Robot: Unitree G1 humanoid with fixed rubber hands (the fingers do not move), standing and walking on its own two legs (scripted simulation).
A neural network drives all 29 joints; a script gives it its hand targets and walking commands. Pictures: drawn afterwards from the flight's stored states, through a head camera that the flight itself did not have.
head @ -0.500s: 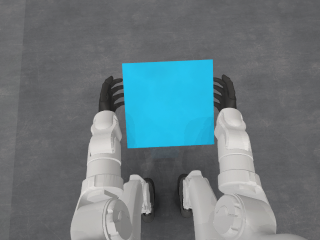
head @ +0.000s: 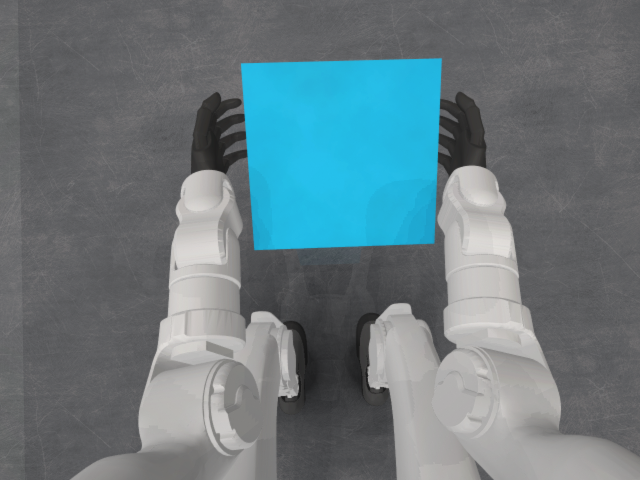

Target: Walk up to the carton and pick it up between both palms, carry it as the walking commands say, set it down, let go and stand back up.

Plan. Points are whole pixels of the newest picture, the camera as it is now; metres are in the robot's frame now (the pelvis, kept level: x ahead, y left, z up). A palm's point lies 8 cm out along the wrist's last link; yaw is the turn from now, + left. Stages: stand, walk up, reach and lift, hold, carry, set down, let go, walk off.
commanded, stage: set down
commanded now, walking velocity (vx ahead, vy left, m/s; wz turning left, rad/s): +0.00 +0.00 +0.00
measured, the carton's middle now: (335, 157) +0.49 -0.02 -0.20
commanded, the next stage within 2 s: none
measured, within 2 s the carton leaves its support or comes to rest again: neither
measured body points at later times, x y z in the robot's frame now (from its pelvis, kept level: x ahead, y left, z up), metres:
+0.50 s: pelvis -0.01 +0.00 -0.06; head +0.31 -0.01 +0.26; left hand +0.50 +0.12 -0.18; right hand +0.49 -0.17 -0.19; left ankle +0.08 +0.09 -0.54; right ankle +0.09 -0.10 -0.54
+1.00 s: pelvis -0.02 +0.00 -0.12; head +0.34 -0.01 +0.15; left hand +0.52 +0.12 -0.26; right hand +0.51 -0.18 -0.28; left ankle +0.08 +0.09 -0.54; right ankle +0.09 -0.11 -0.54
